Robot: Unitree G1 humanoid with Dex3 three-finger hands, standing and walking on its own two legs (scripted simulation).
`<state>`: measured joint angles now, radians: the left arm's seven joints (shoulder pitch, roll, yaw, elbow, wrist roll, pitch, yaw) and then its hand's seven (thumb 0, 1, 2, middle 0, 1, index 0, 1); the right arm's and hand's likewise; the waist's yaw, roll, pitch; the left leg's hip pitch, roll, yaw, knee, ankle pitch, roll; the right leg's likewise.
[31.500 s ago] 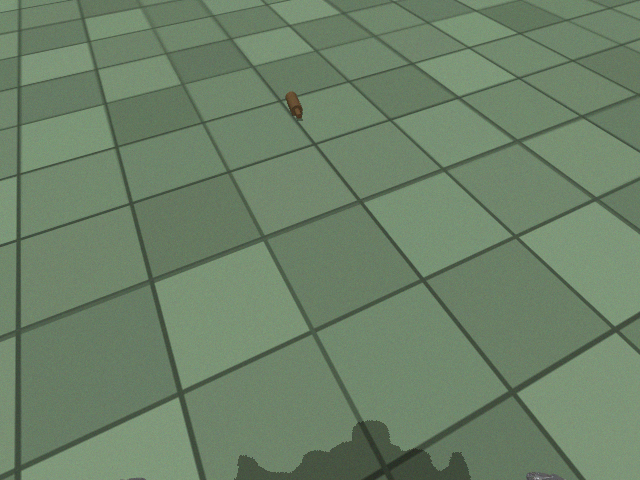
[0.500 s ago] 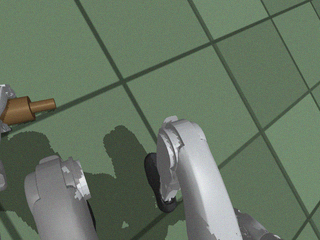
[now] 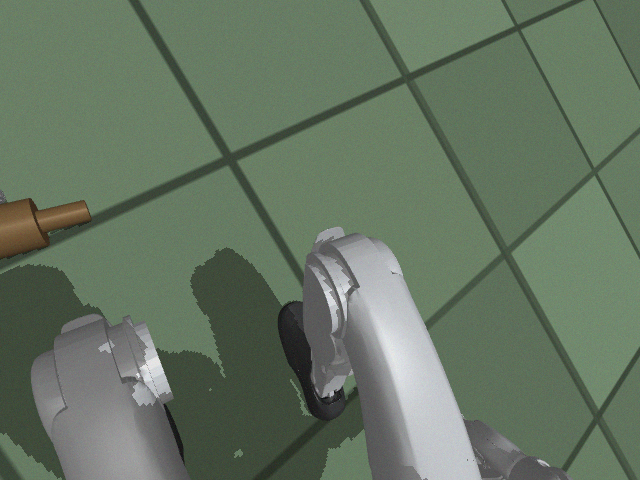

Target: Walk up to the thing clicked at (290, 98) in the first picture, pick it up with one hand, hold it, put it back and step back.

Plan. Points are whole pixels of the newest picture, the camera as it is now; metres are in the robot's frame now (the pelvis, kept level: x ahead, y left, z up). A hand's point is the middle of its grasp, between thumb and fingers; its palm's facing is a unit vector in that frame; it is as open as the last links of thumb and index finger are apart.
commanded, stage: rest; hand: left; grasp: from above
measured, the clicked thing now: out of the picture +0.45 +0.25 -0.26
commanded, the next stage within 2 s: open in 0.36 s
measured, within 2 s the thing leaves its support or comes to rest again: neither
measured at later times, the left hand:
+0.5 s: hand out of the picture +0.44 +0.27 -0.22, palm faces -0.44 -0.10 -0.89, open 9.2 cm
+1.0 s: hand out of the picture +0.45 +0.27 -0.23, palm faces -0.44 -0.10 -0.89, open 11.3 cm
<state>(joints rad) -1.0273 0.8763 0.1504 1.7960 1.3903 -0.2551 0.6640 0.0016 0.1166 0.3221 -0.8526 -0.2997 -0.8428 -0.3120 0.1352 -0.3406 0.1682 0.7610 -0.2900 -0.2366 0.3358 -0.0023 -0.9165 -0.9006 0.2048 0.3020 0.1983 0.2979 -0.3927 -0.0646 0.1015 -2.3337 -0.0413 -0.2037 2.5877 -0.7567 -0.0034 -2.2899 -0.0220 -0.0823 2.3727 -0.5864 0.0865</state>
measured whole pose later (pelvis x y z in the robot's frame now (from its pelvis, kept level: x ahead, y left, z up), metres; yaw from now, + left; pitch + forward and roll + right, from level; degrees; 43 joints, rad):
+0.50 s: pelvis -0.01 +0.00 +0.01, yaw -1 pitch +27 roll -13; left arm -1.08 0.90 0.09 1.86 1.37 -0.24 0.71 0.02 0.10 0.28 -0.90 -0.28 -0.89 -0.30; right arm 0.11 -0.37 0.22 0.73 -0.29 -0.29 0.36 0.00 -0.92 -0.90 0.20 0.30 0.20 0.30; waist -0.41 -0.08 0.13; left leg -2.32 -0.04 -0.22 2.57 -0.74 0.00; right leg -2.27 -0.02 -0.10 2.34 -0.57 0.08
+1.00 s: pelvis -0.01 +0.00 +0.01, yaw -1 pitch +28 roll -14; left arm -1.07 0.92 0.09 1.82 1.35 -0.23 0.70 0.00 -0.16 0.78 -0.49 -0.70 -0.46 -0.74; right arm 0.12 -0.37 0.23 0.71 -0.29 -0.30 0.35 0.00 -0.91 -0.90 0.20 0.30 0.20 0.30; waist -0.42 -0.09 0.15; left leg -2.32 -0.04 -0.23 2.56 -0.74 0.00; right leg -2.26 -0.02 -0.11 2.33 -0.57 0.08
